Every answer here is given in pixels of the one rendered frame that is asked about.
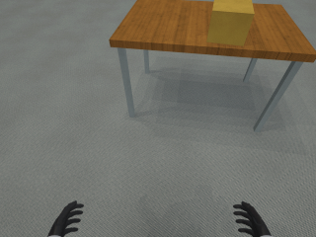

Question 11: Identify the robot left hand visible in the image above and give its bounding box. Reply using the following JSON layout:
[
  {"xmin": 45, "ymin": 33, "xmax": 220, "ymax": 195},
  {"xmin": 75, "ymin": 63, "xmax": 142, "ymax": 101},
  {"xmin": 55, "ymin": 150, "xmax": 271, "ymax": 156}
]
[{"xmin": 47, "ymin": 200, "xmax": 84, "ymax": 237}]

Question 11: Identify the table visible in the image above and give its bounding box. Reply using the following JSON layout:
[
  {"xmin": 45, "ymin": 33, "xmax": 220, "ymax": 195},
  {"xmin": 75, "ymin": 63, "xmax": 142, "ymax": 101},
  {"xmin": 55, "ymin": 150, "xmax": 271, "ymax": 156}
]
[{"xmin": 109, "ymin": 0, "xmax": 316, "ymax": 132}]

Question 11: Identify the robot right hand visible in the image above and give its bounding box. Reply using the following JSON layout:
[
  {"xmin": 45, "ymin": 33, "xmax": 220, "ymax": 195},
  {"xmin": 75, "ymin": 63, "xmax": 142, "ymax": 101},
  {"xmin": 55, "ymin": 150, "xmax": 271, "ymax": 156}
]
[{"xmin": 233, "ymin": 201, "xmax": 272, "ymax": 237}]

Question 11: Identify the carton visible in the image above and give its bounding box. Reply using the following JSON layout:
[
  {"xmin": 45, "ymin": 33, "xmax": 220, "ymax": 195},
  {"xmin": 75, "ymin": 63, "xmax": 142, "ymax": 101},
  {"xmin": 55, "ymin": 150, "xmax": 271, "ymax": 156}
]
[{"xmin": 206, "ymin": 0, "xmax": 255, "ymax": 46}]

